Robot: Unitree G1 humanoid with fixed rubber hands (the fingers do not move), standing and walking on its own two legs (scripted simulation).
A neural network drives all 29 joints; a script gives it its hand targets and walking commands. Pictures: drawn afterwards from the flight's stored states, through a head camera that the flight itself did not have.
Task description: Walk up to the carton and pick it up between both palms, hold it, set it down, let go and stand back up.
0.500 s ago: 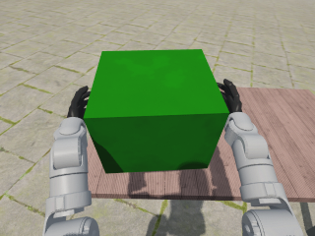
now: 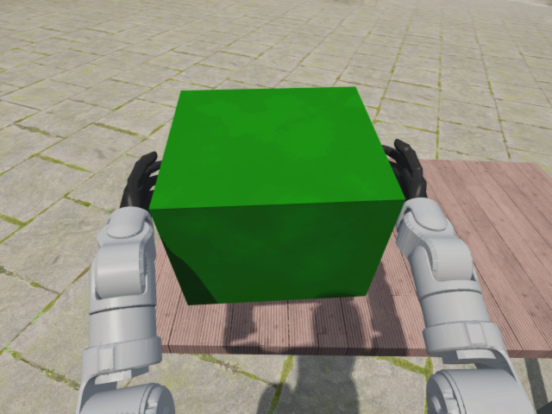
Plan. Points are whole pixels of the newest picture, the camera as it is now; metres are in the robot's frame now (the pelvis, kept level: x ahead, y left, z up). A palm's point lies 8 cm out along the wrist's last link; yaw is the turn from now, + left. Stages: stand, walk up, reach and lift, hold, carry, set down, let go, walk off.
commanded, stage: hold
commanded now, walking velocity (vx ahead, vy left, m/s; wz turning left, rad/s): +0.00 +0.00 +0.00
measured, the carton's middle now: (273, 193) +0.42 -0.01 +0.14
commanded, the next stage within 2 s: set down in 1.20 s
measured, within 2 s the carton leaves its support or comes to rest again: neither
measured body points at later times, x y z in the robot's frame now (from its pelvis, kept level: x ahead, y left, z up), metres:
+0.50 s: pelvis +0.00 +0.00 +0.00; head -0.04 +0.02 +0.45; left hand +0.37 +0.19 +0.17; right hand +0.38 -0.19 +0.19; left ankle -0.02 +0.12 -0.75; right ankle +0.03 -0.12 -0.75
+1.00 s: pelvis +0.00 +0.00 +0.00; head -0.04 +0.01 +0.45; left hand +0.37 +0.18 +0.17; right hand +0.37 -0.19 +0.18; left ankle -0.02 +0.12 -0.75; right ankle +0.03 -0.12 -0.75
